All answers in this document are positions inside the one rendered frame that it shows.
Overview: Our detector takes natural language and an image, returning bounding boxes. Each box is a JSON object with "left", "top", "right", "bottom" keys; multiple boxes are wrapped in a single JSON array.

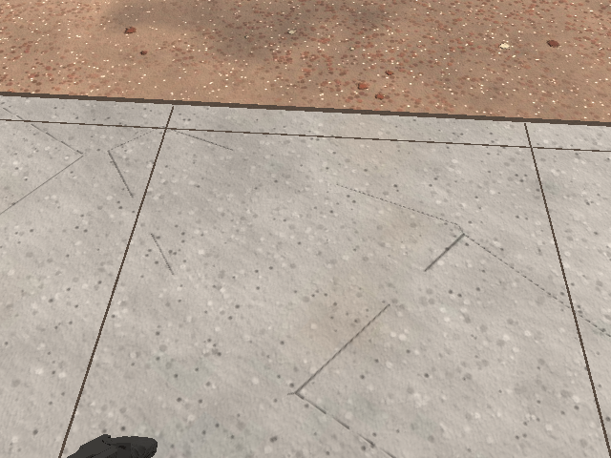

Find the left robot hand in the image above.
[{"left": 67, "top": 434, "right": 158, "bottom": 458}]

